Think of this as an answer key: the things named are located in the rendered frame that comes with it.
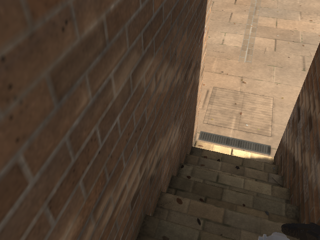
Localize stairs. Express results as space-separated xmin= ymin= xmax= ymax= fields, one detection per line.
xmin=136 ymin=140 xmax=300 ymax=240

